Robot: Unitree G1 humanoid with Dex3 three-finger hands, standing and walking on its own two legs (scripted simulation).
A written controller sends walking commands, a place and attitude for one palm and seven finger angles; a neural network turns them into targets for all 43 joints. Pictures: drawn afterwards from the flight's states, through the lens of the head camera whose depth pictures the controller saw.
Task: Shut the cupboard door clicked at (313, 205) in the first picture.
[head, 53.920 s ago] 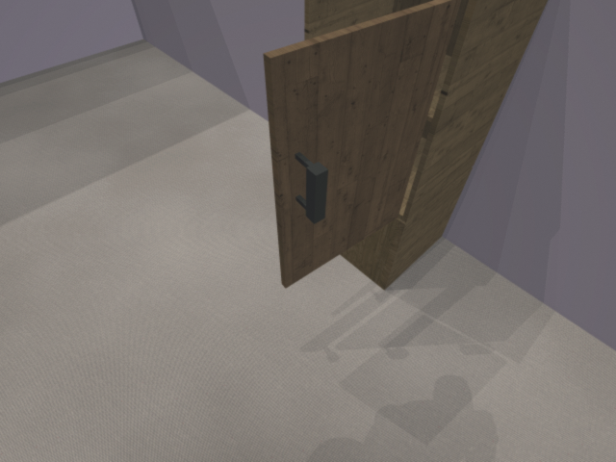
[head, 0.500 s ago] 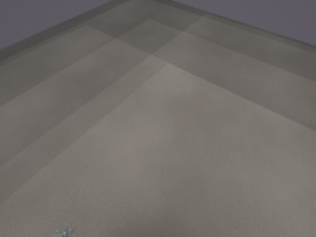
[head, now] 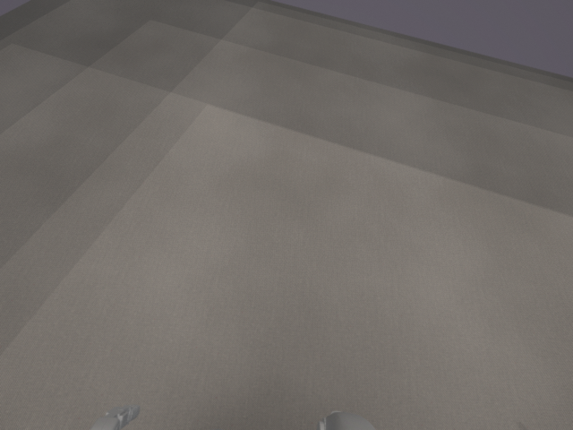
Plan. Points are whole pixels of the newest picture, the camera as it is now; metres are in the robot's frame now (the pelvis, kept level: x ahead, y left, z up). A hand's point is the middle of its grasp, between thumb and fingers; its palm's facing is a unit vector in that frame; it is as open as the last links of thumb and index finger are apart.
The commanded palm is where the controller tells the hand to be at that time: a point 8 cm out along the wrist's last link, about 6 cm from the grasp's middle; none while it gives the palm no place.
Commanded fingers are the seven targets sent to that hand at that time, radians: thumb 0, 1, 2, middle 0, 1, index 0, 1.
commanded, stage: turn to face it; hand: left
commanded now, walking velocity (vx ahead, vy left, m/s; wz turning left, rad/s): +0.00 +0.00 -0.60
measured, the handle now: out of the picture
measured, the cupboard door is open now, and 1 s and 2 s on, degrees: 29 29 29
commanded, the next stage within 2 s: none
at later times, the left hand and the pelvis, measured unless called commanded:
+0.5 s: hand (188, 413) +0.16 +0.16 -0.18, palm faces -0.24 -0.95 -0.21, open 7.4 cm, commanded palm none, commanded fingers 0.00 0.90 0.90 -0.20 -0.30 -0.20 -0.30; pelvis +0.03 -0.02 -0.01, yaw -17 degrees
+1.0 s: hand (255, 346) +0.26 +0.06 -0.16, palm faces -0.55 -0.78 -0.28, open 7.4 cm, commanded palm none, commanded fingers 0.00 0.90 0.90 -0.20 -0.30 -0.20 -0.30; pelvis +0.05 -0.05 -0.01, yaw -35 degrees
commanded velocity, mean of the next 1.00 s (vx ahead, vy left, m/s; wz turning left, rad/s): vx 0.00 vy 0.00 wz -0.60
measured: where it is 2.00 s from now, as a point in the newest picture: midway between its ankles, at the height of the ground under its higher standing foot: outside the picture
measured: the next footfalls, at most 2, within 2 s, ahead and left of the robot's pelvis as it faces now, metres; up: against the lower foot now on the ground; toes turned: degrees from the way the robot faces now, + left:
right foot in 0.18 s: +0.02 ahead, -0.14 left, +0.00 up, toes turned -11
left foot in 0.52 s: +0.12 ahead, +0.09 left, +0.00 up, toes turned -14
